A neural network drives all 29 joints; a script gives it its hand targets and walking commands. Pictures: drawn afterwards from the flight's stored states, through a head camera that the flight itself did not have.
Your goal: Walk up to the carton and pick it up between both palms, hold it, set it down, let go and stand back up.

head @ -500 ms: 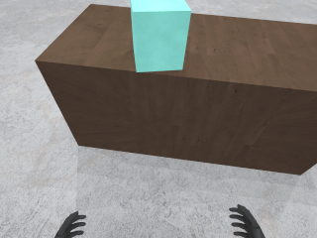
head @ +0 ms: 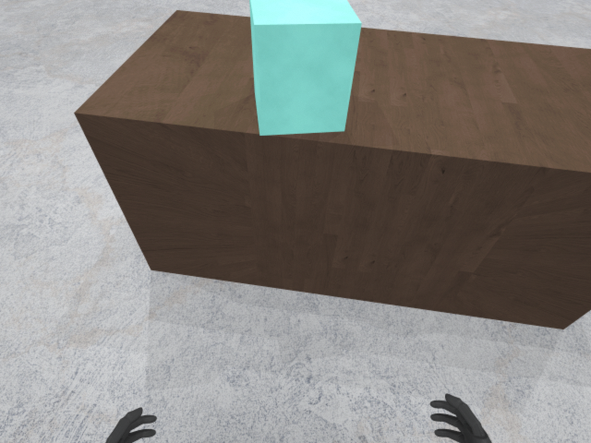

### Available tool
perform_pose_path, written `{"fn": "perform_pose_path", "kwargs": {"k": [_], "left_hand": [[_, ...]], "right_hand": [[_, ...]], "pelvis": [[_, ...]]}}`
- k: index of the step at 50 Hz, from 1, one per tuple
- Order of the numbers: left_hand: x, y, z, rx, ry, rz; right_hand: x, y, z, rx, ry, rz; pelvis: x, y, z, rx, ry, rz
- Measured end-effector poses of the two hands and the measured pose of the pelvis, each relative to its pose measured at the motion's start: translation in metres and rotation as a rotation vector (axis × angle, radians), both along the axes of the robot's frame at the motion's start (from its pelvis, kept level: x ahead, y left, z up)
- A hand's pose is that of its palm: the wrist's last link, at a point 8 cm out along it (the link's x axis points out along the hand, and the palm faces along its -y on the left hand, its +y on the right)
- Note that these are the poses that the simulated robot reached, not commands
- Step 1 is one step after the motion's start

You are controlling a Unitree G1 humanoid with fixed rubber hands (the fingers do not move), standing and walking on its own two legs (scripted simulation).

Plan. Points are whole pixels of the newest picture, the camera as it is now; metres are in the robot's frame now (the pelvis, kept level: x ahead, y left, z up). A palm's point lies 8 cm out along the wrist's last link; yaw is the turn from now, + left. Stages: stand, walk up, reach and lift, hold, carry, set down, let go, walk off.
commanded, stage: stand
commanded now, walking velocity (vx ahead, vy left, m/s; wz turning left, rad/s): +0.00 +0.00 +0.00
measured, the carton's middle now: (299, 64) +0.90 -0.01 +0.08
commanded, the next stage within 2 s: walk up in 0.92 s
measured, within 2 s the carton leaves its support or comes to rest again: neither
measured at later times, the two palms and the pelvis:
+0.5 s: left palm out of the picture +0.10 +0.24 -0.10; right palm out of the picture +0.12 -0.25 -0.09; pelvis +0.00 +0.00 +0.00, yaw +1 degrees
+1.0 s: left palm out of the picture +0.09 +0.24 -0.10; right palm out of the picture +0.11 -0.25 -0.09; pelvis +0.00 -0.01 +0.00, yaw +2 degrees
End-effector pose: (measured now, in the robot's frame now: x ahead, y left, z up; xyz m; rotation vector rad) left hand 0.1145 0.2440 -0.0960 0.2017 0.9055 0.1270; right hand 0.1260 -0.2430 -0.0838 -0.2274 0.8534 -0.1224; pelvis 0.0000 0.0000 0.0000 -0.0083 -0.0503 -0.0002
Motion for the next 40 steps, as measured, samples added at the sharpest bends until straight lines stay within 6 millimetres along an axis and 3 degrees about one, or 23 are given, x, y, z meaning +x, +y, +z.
{"fn": "perform_pose_path", "kwargs": {"k": [40], "left_hand": [[-0.026, 0.000, -0.003, 0.015, 0.061, 0.027]], "right_hand": [[-0.018, -0.009, -0.007, -0.006, 0.067, 0.011]], "pelvis": [[-0.004, -0.007, 0.003, 0.000, 0.005, 0.025]]}}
